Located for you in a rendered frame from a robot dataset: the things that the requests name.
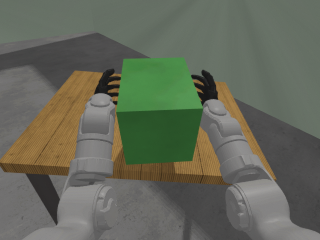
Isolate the left robot forearm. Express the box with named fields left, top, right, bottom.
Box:
left=57, top=93, right=115, bottom=222

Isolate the robot right upper arm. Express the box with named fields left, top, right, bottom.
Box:
left=225, top=178, right=320, bottom=240

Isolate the right robot forearm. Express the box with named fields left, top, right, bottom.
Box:
left=200, top=99, right=290, bottom=217

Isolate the left robot hand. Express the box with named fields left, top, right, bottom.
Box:
left=94, top=68, right=121, bottom=105

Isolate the right robot hand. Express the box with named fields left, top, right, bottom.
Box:
left=191, top=70, right=218, bottom=106

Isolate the carton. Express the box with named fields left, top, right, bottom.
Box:
left=116, top=57, right=204, bottom=165

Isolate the table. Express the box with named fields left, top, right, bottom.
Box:
left=0, top=70, right=277, bottom=225

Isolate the robot left upper arm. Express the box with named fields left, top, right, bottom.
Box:
left=22, top=184, right=118, bottom=240

